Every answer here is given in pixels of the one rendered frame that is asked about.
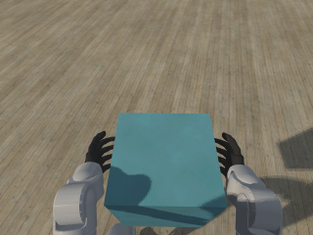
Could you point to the carton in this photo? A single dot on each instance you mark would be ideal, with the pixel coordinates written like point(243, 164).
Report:
point(164, 171)

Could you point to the robot left forearm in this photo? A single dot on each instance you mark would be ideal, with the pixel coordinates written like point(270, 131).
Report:
point(75, 204)

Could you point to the robot right forearm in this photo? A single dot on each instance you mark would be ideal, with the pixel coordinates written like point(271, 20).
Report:
point(258, 209)

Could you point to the left robot hand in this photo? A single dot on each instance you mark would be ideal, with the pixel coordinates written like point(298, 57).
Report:
point(95, 150)

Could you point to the right robot hand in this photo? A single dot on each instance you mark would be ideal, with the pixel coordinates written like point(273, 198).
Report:
point(232, 153)

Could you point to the left robot thigh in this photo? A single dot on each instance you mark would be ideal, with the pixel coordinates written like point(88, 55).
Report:
point(120, 229)

